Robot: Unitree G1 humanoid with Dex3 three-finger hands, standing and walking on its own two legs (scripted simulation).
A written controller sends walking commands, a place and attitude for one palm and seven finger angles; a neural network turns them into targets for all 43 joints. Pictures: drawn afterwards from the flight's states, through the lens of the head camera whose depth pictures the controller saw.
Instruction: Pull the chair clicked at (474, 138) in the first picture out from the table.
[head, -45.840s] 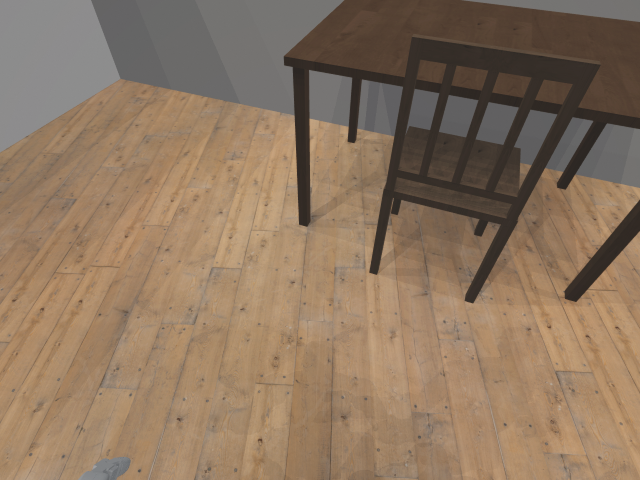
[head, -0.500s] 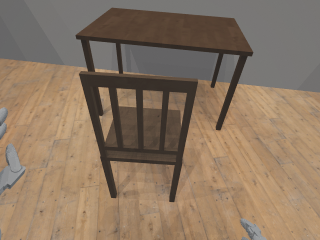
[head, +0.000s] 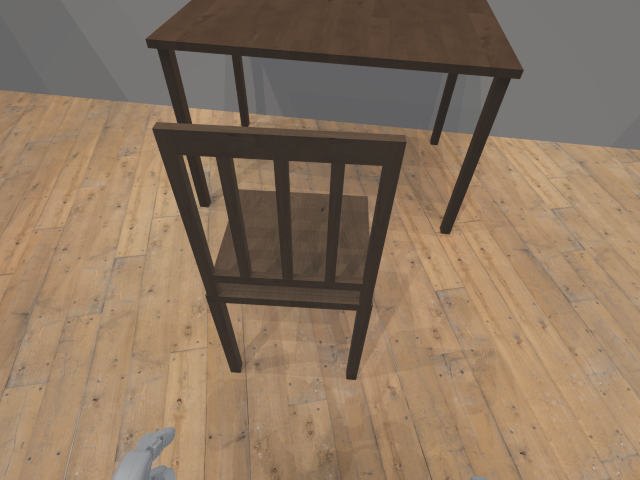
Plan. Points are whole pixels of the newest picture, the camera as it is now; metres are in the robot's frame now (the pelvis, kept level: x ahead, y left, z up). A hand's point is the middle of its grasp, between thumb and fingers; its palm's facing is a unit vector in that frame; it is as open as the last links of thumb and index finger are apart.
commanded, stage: let the arm hang, fingers relaxed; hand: left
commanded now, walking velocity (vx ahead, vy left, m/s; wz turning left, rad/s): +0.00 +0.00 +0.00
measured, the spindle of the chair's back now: (285, 226) +0.59 +0.09 -0.07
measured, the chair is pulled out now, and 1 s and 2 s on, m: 0.59 0.59 0.59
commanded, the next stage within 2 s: look to check the result in 0.88 s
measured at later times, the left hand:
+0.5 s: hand out of the picture -0.04 +0.16 -0.16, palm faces +0.00 -0.97 -0.23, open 7.3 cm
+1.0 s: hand out of the picture +0.01 +0.12 -0.16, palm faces +0.01 -0.98 -0.19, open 7.3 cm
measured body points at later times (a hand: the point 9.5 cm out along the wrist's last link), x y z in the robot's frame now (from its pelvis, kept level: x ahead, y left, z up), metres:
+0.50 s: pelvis +0.00 -0.03 +0.01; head +0.02 -0.04 +0.46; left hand -0.04 +0.21 -0.14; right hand -0.02 -0.24 -0.16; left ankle +0.04 +0.09 -0.73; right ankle +0.00 -0.14 -0.73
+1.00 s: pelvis +0.01 -0.04 +0.01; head +0.03 -0.05 +0.46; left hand +0.01 +0.17 -0.15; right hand -0.02 -0.25 -0.16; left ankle +0.04 +0.09 -0.73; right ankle +0.00 -0.14 -0.73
